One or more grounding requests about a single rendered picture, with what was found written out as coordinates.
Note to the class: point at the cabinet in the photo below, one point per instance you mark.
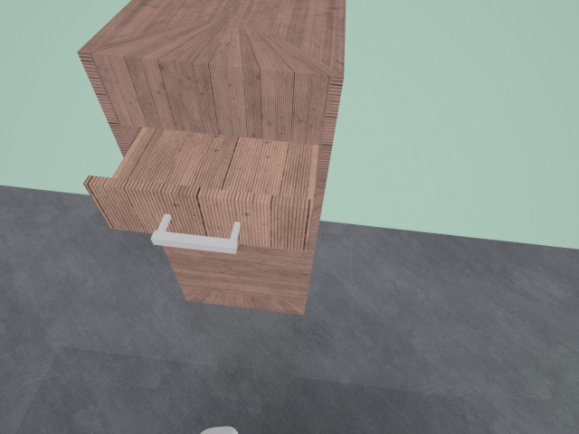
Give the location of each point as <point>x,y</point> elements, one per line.
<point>265,69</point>

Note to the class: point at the drawer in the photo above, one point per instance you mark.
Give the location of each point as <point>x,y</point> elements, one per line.
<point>207,182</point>

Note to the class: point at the handle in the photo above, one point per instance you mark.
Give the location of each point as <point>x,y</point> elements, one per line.
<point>195,242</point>

